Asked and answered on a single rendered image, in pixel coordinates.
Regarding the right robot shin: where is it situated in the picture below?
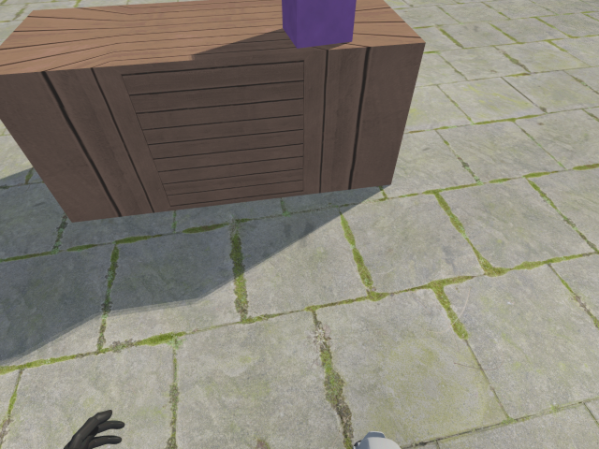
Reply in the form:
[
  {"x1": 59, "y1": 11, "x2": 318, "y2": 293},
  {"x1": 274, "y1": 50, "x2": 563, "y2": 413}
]
[{"x1": 361, "y1": 431, "x2": 385, "y2": 442}]

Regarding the robot left hand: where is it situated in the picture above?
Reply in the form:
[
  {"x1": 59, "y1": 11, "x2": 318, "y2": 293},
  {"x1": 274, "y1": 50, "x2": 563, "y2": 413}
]
[{"x1": 64, "y1": 410, "x2": 124, "y2": 449}]

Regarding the pedestal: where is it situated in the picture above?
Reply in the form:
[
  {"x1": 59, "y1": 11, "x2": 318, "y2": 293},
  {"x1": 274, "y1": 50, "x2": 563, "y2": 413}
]
[{"x1": 0, "y1": 0, "x2": 426, "y2": 223}]

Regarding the carton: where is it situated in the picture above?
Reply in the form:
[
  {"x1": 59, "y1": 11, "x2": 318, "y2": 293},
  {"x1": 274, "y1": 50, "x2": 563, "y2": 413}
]
[{"x1": 282, "y1": 0, "x2": 357, "y2": 49}]

